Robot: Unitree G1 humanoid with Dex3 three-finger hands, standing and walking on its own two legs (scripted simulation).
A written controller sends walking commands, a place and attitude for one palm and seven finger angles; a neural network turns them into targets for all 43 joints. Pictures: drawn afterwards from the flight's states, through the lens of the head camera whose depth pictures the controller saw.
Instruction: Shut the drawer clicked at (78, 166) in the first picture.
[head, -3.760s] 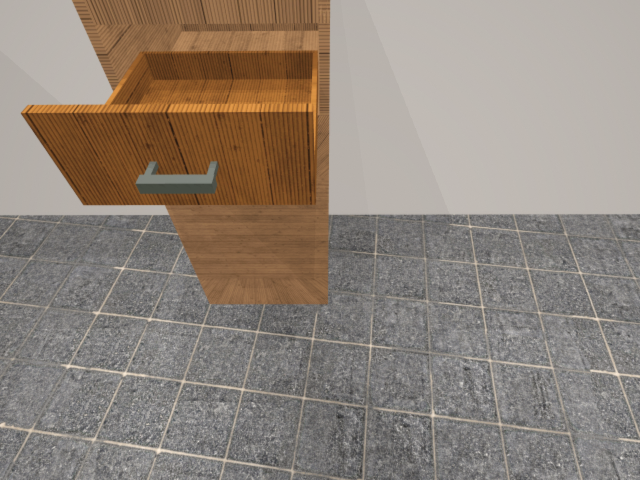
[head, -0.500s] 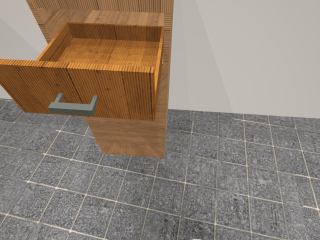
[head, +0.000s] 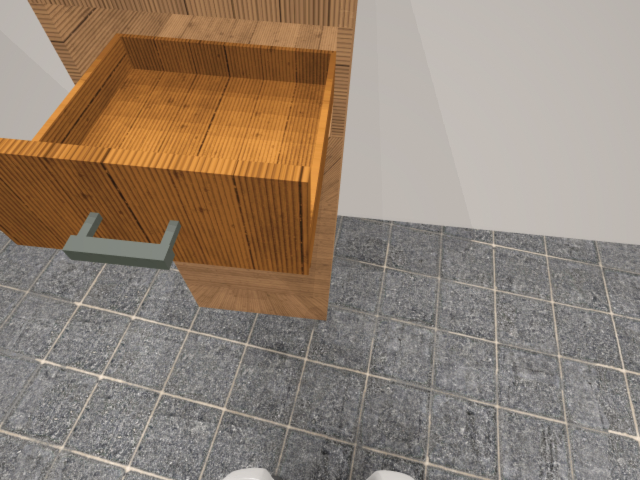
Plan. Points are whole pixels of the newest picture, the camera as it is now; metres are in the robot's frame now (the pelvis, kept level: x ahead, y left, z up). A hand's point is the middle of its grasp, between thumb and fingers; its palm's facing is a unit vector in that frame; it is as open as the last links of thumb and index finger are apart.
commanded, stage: come to a stop and stand still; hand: left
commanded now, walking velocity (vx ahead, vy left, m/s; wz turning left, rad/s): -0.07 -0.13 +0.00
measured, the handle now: (126, 238) +0.33 +0.24 +0.12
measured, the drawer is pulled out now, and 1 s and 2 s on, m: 0.27 0.27 0.27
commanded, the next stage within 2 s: look again from close up in 1.48 s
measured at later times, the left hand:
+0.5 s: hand out of the picture +0.01 +0.13 -0.17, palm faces +0.02 -0.97 -0.22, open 7.3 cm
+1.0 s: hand out of the picture -0.01 +0.12 -0.17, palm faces -0.04 -0.98 -0.20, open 7.4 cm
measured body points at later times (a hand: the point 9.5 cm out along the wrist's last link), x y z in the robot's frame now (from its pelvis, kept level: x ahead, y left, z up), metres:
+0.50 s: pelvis -0.03 -0.04 -0.01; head -0.05 -0.05 +0.44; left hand +0.01 +0.19 -0.16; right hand +0.03 -0.27 -0.16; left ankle +0.02 +0.06 -0.73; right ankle -0.05 -0.14 -0.73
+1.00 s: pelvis -0.02 -0.05 +0.01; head -0.01 -0.05 +0.46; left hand -0.01 +0.18 -0.15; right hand -0.05 -0.28 -0.15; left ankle +0.02 +0.06 -0.73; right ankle -0.05 -0.14 -0.73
